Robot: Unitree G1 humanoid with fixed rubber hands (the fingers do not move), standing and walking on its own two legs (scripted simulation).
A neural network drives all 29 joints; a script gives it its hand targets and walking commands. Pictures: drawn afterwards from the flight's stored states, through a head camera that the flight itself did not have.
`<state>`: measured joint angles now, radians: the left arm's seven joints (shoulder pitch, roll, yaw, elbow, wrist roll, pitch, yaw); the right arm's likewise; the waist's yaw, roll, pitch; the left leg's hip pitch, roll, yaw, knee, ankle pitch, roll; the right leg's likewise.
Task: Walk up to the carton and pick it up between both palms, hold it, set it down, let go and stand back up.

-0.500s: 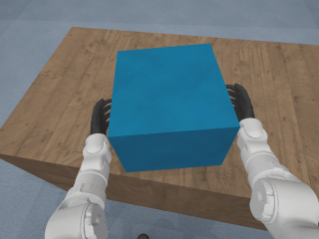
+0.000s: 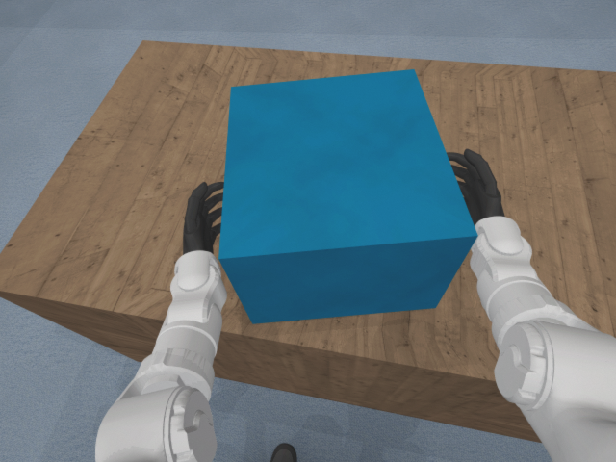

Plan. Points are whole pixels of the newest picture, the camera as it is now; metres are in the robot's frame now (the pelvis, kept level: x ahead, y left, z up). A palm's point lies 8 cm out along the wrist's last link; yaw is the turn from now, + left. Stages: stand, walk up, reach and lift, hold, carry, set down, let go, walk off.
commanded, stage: set down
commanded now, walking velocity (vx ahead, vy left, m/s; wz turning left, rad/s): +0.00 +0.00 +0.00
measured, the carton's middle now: (333, 197) +0.50 +0.09 -0.03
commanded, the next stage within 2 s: none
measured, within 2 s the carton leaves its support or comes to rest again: neither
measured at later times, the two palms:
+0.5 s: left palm (202, 251) +0.35 +0.24 +0.00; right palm (480, 218) +0.48 -0.11 +0.02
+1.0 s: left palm (202, 251) +0.35 +0.24 +0.00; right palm (480, 218) +0.48 -0.11 +0.02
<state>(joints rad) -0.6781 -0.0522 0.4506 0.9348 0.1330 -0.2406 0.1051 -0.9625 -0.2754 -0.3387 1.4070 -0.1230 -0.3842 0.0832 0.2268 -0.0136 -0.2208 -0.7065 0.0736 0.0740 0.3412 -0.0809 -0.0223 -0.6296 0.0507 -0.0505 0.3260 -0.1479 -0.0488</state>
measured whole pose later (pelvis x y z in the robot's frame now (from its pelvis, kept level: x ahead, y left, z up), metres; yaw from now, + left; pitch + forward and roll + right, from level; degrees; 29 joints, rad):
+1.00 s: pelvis +0.00 +0.00 +0.00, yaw +0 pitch +26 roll +0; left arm -0.68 -0.06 0.55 0.97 0.18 -0.30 0.07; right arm -0.95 -0.25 -0.42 1.40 -0.22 -0.41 0.09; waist 0.21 -0.02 -0.21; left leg -0.72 0.07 0.10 0.37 -0.10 -0.02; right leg -0.66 0.04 -0.05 0.39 -0.18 -0.05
